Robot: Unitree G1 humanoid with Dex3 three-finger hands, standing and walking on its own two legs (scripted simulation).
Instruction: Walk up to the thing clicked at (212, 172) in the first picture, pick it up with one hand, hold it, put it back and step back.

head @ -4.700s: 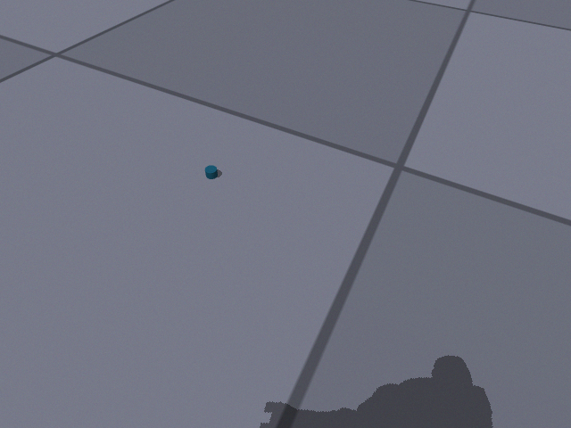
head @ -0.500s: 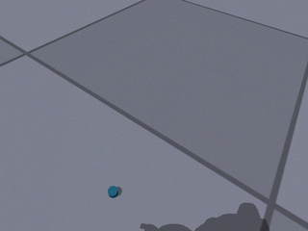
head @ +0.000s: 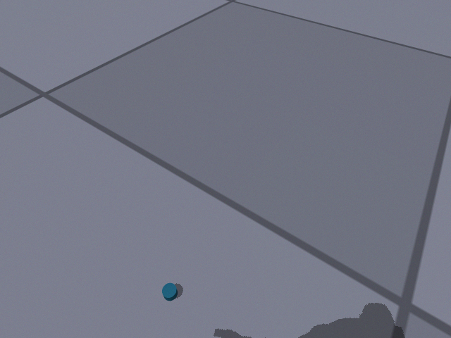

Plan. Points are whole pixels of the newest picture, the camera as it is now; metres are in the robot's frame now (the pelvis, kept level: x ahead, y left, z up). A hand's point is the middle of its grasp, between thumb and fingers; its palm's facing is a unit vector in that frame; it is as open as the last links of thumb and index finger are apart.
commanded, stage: walk up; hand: left
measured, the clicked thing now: (169, 291) +0.43 +0.23 -0.76
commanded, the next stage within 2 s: stand in 0.50 s
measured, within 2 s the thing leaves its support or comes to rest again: neither
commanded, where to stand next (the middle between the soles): +0.04 -0.01 m, yaw -1 degrees
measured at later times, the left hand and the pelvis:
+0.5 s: hand out of the picture +0.09 +0.25 -0.16, palm faces -0.01 -0.94 -0.33, open 7.4 cm; pelvis +0.01 +0.00 +0.00, yaw +0 degrees
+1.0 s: hand out of the picture +0.09 +0.25 -0.16, palm faces -0.03 -0.94 -0.34, open 7.4 cm; pelvis +0.01 -0.01 +0.00, yaw +0 degrees
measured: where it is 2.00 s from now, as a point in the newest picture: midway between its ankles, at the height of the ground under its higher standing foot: outside the picture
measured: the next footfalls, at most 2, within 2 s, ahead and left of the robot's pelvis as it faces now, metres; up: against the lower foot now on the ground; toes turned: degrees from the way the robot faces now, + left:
none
